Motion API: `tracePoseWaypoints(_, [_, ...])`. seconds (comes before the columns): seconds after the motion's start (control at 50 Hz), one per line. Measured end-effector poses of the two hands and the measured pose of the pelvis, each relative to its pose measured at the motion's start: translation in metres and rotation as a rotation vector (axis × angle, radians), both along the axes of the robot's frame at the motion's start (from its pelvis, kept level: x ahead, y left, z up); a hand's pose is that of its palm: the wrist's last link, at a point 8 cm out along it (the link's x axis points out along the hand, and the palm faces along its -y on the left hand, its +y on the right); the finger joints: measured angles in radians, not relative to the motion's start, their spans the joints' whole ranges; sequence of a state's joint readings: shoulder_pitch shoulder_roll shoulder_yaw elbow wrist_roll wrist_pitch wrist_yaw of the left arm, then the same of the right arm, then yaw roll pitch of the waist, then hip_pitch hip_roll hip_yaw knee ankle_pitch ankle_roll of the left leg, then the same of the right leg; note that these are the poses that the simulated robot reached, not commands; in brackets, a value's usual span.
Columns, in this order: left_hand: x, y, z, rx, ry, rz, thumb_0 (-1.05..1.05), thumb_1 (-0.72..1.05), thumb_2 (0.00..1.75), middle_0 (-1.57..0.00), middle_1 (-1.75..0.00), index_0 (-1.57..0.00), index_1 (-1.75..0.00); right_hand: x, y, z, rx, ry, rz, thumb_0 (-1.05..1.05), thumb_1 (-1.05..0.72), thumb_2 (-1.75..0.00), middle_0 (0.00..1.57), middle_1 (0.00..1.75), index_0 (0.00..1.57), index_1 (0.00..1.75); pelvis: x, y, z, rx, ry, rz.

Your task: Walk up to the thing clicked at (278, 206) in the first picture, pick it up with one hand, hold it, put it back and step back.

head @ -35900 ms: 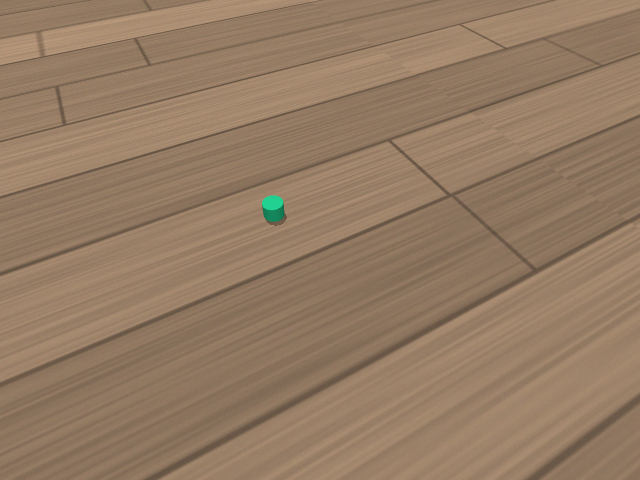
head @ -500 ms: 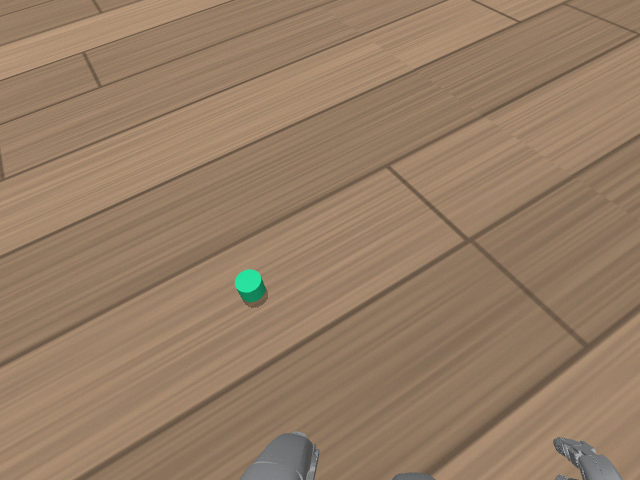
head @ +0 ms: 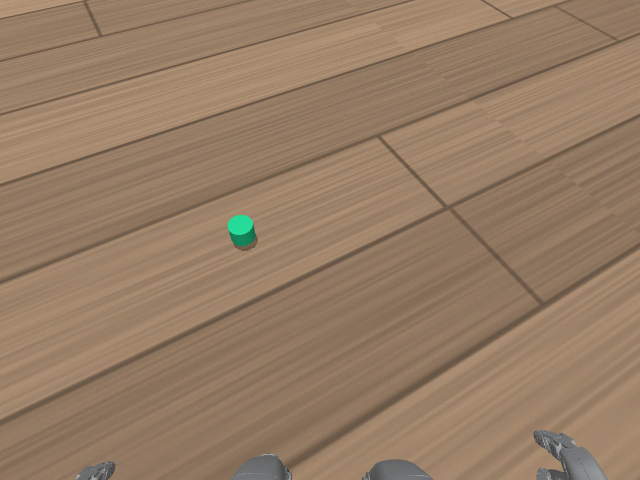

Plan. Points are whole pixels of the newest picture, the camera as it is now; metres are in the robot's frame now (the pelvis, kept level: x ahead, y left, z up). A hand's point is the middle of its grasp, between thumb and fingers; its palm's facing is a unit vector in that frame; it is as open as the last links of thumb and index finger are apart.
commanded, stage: step back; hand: left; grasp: from above
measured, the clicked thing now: (241, 230) +0.97 +0.32 -0.72
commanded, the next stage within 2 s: stand in 1.20 s
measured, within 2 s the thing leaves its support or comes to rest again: neither
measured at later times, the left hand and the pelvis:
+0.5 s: hand out of the picture -0.05 +0.31 -0.14, palm faces +0.05 -0.90 -0.43, open 7.4 cm; pelvis -0.09 +0.01 +0.00, yaw +3 degrees
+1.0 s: hand out of the picture +0.03 +0.26 -0.14, palm faces +0.09 -0.91 -0.40, open 7.4 cm; pelvis -0.03 -0.01 +0.00, yaw +4 degrees
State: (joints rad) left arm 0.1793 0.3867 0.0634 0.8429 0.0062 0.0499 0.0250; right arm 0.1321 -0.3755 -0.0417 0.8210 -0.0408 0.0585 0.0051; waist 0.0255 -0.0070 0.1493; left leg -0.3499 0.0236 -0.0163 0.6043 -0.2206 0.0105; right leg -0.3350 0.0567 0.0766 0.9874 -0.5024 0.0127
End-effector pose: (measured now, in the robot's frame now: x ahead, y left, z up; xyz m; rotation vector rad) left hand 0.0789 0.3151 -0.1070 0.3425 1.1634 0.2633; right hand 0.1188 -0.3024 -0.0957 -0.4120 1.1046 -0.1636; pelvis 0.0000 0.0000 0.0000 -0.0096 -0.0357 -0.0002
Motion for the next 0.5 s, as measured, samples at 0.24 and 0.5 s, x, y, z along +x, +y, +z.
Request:
tracePoseWaypoints(0.24, [-0.123, -0.007, 0.020, 0.070, 0.081, 0.035, 0.01, 0.90, 0.90, -0.21, -0.30, -0.21, -0.30, -0.084, -0.015, -0.020, 0.081, 0.008, -0.057, 0.00, -0.90, -0.90, 0.20, 0.30, 0.21, 0.30, -0.067, -0.010, 0.003, 0.028, -0.018, -0.021])
tracePoseWaypoints(0.5, [-0.136, 0.031, 0.011, 0.038, 0.045, 0.044, 0.00, 0.90, 0.90, -0.20, -0.30, -0.20, -0.30, -0.171, 0.007, -0.014, 0.047, 0.134, -0.069, 0.00, -0.90, -0.90, 0.21, 0.30, 0.21, 0.30, -0.089, 0.012, 0.003, 0.029, -0.016, 0.049])
